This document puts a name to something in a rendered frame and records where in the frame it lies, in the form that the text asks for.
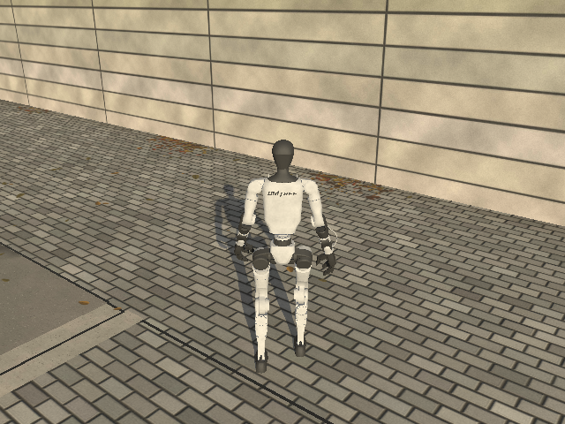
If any right robot upper arm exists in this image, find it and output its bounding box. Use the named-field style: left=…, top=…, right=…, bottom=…
left=301, top=178, right=325, bottom=228

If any robot right thigh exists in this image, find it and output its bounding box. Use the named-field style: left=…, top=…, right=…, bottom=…
left=294, top=246, right=313, bottom=304

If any right robot forearm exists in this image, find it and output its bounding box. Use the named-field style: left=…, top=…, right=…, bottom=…
left=315, top=214, right=334, bottom=254

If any robot right hand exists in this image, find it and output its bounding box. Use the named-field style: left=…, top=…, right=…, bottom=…
left=316, top=251, right=336, bottom=276

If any left robot upper arm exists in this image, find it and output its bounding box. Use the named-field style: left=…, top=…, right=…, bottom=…
left=242, top=178, right=265, bottom=225

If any robot left hand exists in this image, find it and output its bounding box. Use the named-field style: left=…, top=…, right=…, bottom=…
left=234, top=243, right=254, bottom=261

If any humanoid robot head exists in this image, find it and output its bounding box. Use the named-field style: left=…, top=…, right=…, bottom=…
left=267, top=140, right=298, bottom=183

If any left robot forearm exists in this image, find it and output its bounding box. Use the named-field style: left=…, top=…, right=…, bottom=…
left=236, top=212, right=252, bottom=246

